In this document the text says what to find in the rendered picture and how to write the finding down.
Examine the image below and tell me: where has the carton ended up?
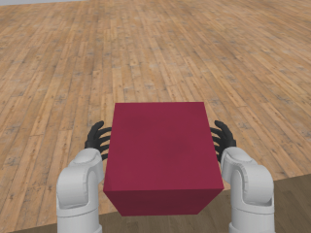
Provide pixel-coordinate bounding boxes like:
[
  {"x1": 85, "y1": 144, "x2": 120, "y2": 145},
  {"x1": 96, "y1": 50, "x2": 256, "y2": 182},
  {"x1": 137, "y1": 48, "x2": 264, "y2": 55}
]
[{"x1": 103, "y1": 102, "x2": 225, "y2": 216}]

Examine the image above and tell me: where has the right robot hand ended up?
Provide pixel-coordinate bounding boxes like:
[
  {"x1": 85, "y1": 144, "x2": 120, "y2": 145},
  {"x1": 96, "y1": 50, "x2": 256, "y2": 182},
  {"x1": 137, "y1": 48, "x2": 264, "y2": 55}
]
[{"x1": 210, "y1": 120, "x2": 237, "y2": 164}]

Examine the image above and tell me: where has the left robot forearm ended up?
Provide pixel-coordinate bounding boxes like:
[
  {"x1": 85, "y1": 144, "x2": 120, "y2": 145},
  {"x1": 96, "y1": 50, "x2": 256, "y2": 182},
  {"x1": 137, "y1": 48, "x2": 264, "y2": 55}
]
[{"x1": 55, "y1": 148, "x2": 104, "y2": 233}]

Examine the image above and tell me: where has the left robot hand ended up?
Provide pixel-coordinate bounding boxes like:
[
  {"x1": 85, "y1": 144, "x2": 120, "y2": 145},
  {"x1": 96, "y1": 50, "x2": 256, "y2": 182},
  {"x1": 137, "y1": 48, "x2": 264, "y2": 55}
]
[{"x1": 85, "y1": 120, "x2": 112, "y2": 161}]

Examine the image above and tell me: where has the right robot forearm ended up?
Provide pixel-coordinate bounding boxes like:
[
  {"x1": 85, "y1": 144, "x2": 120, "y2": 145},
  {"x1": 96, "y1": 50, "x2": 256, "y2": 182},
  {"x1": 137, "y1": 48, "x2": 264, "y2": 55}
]
[{"x1": 221, "y1": 147, "x2": 276, "y2": 233}]

